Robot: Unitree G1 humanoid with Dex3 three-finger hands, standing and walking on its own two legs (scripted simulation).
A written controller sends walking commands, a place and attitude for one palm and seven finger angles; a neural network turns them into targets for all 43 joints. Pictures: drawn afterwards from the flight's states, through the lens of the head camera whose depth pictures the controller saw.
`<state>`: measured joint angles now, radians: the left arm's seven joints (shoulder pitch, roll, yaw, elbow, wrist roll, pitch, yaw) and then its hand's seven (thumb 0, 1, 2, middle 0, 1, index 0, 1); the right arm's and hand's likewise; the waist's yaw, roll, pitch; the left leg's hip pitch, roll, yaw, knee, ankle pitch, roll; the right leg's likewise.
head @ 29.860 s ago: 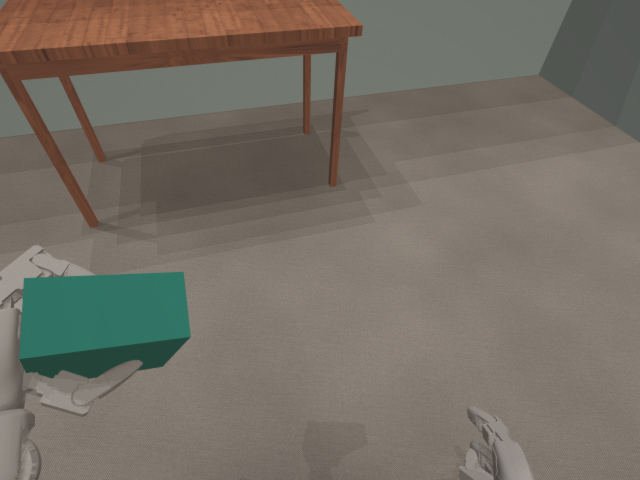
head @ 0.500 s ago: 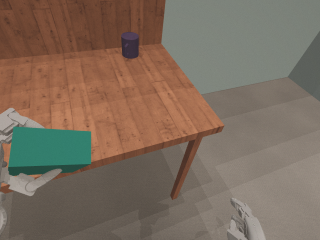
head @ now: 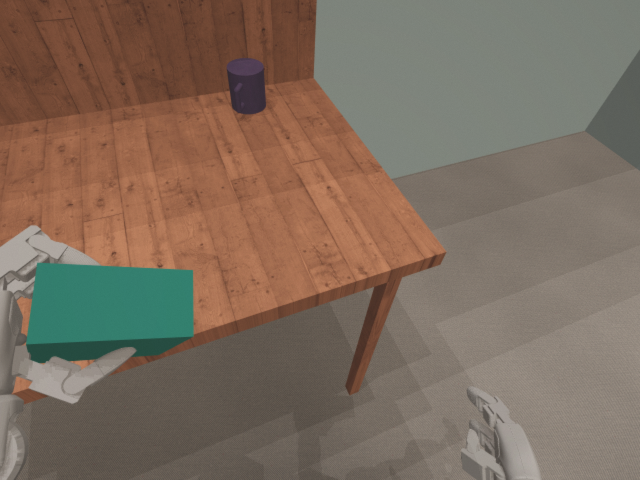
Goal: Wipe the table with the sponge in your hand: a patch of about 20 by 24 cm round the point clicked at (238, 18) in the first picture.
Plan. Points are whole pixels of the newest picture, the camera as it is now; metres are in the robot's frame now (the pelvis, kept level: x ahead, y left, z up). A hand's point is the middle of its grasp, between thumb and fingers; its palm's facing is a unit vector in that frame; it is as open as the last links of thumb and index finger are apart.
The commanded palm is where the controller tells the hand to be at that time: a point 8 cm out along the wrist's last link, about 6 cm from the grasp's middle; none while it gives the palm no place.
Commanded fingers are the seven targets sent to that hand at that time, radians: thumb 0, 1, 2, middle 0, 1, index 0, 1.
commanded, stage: come to a stop and stand still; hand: left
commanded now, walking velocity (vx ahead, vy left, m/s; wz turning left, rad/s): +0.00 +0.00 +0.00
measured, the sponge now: (132, 317) +0.24 +0.21 +0.13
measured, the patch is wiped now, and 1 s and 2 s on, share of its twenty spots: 0.00 0.00 0.00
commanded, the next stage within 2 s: look again from close up in 0.12 s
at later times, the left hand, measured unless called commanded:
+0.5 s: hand (79, 323) +0.21 +0.24 +0.15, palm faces +0.38 -0.84 -0.39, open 10.2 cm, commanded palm +0.16 +0.28 +0.17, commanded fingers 0.00 0.10 1.30 -1.20 -1.60 -1.20 -1.60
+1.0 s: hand (112, 350) +0.20 +0.21 +0.14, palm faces +0.27 -0.74 -0.61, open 10.2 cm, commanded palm +0.16 +0.27 +0.18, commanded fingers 0.00 0.10 1.30 -1.20 -1.60 -1.20 -1.60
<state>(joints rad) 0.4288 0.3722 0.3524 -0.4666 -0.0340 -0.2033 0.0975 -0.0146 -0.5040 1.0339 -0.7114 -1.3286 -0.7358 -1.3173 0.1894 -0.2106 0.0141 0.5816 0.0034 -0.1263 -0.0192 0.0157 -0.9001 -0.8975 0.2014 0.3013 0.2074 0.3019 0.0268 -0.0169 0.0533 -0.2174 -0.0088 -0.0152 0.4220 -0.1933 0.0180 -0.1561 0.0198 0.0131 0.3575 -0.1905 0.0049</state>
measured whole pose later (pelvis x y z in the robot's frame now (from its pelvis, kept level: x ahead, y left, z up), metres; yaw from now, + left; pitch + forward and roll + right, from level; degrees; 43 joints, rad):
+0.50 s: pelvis +0.00 -0.01 +0.00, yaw +0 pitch -1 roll -1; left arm 0.44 0.36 0.33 -0.43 -0.04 -0.17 0.10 -0.01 -0.50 1.03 -0.71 -1.33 -0.73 -1.32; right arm 0.20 -0.20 0.02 0.57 0.01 -0.08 -0.03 0.02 -0.90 -0.90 0.20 0.30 0.21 0.30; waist 0.03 0.01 0.04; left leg -0.20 -0.01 -0.03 0.39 -0.18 0.01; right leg -0.13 0.02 0.00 0.32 -0.17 0.00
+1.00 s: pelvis -0.01 -0.02 -0.01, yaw +1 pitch -3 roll +1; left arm 0.42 0.46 0.22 -0.47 0.09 0.09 0.06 -0.01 -0.50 1.04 -0.71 -1.33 -0.73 -1.32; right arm 0.18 -0.24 0.03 0.60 -0.02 -0.09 -0.01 0.02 -0.90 -0.90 0.20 0.30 0.21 0.30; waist 0.06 0.05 0.01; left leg -0.23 -0.01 -0.02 0.50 -0.23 -0.01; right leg -0.21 0.02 0.00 0.54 -0.28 -0.03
